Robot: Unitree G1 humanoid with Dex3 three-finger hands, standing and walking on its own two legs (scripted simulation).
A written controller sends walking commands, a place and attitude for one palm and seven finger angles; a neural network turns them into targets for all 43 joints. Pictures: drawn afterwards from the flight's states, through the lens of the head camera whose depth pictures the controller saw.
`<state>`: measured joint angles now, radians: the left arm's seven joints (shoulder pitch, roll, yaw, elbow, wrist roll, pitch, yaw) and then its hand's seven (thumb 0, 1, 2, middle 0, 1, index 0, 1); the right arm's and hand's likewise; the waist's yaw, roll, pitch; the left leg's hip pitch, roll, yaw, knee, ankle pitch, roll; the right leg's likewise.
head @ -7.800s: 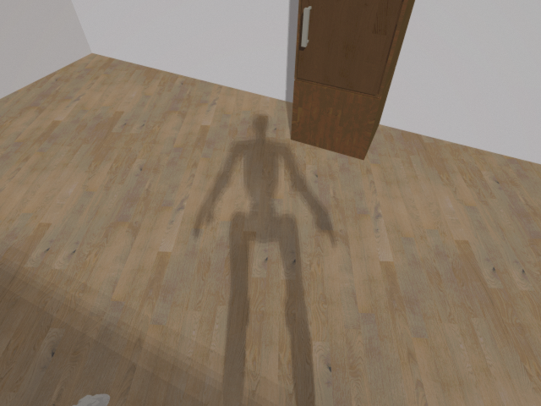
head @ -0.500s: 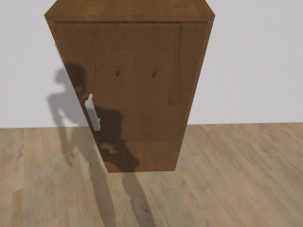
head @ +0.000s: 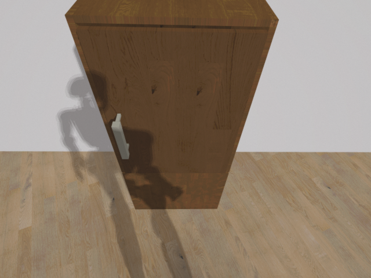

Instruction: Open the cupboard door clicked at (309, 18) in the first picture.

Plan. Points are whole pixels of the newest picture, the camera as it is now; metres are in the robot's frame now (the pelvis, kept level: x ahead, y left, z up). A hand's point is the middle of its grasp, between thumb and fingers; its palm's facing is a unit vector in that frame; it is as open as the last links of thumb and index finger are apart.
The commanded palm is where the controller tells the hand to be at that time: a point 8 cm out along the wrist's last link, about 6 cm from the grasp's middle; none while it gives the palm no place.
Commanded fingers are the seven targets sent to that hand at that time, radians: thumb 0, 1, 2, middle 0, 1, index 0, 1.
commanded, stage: raise the hand with hooked fingers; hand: left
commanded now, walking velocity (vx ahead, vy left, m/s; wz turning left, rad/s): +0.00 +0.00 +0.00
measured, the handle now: (122, 137) +0.52 +0.24 -0.08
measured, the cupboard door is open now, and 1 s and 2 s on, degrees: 0 0 0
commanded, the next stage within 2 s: none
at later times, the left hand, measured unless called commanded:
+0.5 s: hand (100, 274) +0.14 +0.19 -0.07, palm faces +0.15 -0.99 -0.08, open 9.4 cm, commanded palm +0.13 +0.25 -0.07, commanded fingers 0.00 0.22 0.61 -0.25 -0.74 -0.25 -0.74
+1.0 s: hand (91, 245) +0.19 +0.23 -0.07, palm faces +0.08 -1.00 -0.05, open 12.4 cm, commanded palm +0.17 +0.28 -0.06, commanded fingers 0.00 -0.36 0.36 -0.29 -1.11 -0.29 -1.11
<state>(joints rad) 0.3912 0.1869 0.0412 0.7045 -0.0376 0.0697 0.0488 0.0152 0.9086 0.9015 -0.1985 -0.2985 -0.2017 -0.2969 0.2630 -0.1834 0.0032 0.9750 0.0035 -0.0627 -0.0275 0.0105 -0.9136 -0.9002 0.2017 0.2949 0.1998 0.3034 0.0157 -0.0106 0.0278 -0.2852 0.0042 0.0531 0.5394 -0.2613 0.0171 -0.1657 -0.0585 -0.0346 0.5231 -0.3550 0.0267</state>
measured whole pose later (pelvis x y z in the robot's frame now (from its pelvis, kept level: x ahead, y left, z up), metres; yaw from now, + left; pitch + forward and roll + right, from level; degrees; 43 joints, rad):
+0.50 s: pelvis -0.06 -0.05 -0.12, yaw +1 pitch +16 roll -2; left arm 0.36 0.24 0.30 0.12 -0.32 -0.52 -0.36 0.02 0.45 0.71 -0.23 -0.59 -0.23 -0.59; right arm 0.15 -0.23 -0.03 0.58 0.01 -0.24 -0.09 0.01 -0.90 -0.90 0.20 0.29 0.20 0.30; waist 0.05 0.01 -0.16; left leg -1.10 0.08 -0.09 1.30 -0.49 -0.05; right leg -0.94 0.01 -0.13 1.30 -0.65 -0.06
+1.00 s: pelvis -0.05 -0.01 -0.11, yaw -1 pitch +19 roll -3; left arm 0.22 0.29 0.35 0.23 -0.34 -0.46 -0.37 0.01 -0.13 0.46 -0.27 -0.96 -0.28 -0.96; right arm 0.24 -0.25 -0.04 0.60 0.01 -0.21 -0.07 0.02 -0.90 -0.90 0.20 0.30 0.20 0.30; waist -0.01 0.02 -0.16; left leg -1.12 0.07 -0.02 1.26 -0.47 0.00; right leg -0.97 -0.01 -0.06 1.24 -0.60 0.01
